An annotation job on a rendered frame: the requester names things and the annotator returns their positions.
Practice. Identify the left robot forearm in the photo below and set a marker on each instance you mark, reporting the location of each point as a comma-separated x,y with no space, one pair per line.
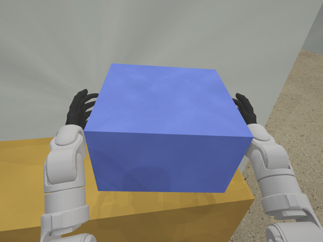
64,175

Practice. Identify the robot left hand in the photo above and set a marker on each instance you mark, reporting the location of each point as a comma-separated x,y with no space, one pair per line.
77,114

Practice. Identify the robot right hand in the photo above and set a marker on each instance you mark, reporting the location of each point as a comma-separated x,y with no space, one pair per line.
245,109

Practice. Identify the right robot forearm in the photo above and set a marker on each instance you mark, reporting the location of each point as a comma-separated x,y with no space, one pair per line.
282,196

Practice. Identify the carton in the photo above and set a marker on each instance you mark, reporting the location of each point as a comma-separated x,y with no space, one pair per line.
165,129

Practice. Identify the robot right upper arm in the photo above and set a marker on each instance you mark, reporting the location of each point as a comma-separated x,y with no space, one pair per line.
294,232

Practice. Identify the pedestal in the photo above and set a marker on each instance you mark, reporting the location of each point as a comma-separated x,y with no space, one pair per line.
114,216

